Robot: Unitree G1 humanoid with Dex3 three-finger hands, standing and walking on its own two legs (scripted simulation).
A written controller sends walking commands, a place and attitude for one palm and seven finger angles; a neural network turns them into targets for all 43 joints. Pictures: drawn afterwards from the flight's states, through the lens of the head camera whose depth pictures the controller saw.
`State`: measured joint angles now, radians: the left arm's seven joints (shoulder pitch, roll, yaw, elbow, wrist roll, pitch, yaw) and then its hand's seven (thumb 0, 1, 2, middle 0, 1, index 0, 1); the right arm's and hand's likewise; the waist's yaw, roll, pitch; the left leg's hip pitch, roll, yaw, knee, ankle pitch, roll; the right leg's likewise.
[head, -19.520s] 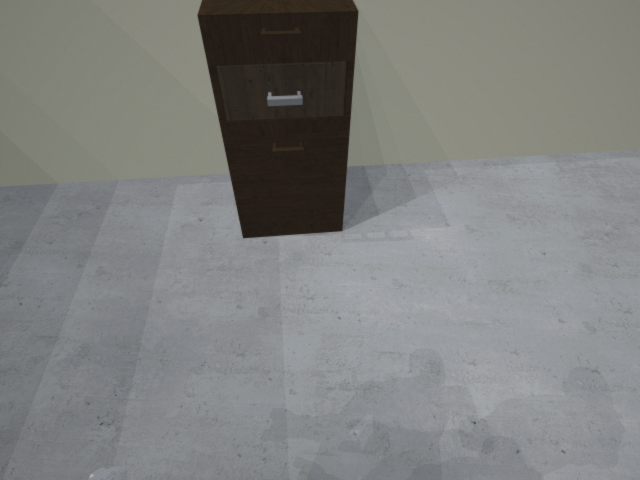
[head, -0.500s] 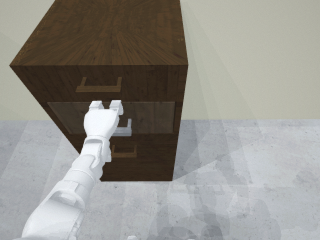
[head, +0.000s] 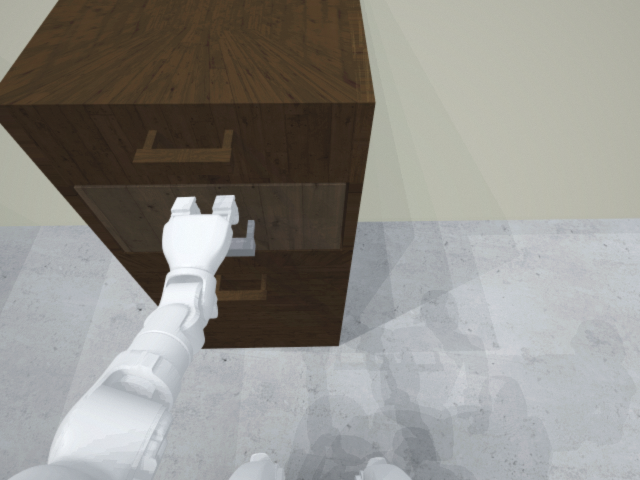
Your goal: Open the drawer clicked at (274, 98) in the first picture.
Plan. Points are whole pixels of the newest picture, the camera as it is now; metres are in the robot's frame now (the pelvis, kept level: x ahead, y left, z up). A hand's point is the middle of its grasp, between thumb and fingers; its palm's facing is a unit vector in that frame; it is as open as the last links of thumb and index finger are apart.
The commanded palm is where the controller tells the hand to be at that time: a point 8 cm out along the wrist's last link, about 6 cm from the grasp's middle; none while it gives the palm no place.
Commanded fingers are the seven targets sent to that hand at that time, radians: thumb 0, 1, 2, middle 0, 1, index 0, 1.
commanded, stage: lower the fingers behind the handle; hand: left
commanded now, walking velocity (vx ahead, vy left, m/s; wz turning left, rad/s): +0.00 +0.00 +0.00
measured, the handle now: (221, 236) +0.48 +0.15 -0.05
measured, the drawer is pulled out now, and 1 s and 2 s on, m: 0.00 0.00 0.00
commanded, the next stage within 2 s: lift the fingers back up to retry in 1.08 s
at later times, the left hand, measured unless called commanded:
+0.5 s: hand (212, 259) +0.43 +0.16 -0.04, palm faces +0.01 -0.01 -1.00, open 13.7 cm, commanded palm +0.41 +0.16 -0.01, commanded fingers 0.00 -0.50 0.30 -0.30 -1.20 -0.30 -1.20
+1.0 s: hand (213, 263) +0.43 +0.16 -0.05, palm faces +0.01 +0.01 -1.00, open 13.9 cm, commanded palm +0.40 +0.15 -0.02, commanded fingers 0.00 -0.50 0.30 -0.30 -1.20 -0.30 -1.20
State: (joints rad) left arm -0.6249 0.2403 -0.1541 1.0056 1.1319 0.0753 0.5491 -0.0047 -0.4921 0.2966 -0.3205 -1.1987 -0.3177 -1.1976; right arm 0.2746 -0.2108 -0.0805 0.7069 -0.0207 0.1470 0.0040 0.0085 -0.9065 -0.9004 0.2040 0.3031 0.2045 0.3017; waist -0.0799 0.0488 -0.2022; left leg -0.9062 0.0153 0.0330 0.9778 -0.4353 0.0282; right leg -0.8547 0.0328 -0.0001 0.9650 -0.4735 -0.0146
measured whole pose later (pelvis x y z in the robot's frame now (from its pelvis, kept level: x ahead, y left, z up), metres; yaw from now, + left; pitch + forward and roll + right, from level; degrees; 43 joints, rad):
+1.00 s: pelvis -0.03 +0.01 -0.03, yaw +0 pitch +24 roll -2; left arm -0.76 0.26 -0.19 1.08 1.12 0.13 0.56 0.00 -0.49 0.30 -0.23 -1.27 -0.32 -1.20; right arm 0.29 -0.21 -0.05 0.70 -0.02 0.12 -0.01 0.01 -0.91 -0.90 0.20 0.30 0.21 0.30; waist -0.10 0.05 -0.22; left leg -1.11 0.01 0.03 1.14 -0.45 0.04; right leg -1.05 0.03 -0.01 1.13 -0.49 -0.01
